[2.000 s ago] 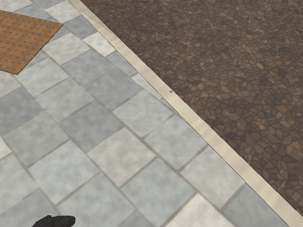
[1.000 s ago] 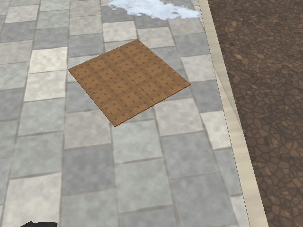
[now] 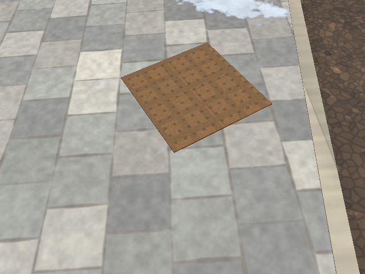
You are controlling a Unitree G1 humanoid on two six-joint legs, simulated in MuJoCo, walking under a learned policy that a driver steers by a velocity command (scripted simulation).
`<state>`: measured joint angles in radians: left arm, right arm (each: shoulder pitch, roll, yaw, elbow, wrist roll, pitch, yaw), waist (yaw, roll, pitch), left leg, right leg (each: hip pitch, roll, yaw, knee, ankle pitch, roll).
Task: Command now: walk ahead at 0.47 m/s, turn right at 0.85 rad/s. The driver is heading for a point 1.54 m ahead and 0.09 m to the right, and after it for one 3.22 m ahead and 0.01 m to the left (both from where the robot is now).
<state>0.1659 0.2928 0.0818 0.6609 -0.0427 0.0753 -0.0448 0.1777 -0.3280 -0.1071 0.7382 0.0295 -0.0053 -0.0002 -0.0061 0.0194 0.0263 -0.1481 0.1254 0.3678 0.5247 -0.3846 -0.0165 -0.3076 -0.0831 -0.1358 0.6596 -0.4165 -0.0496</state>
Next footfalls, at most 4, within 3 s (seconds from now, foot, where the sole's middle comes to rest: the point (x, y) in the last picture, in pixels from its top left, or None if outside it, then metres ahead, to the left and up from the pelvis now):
0.02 right None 0.01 -0.11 -0.77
0.42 left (198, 265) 0.49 0.01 -0.76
0.78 right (300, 229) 0.61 -0.37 -0.77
1.20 left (235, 136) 1.06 -0.18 -0.77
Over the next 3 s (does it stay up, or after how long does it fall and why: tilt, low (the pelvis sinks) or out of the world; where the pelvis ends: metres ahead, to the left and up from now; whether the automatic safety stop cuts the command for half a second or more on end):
stays up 2.31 0.17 -0.02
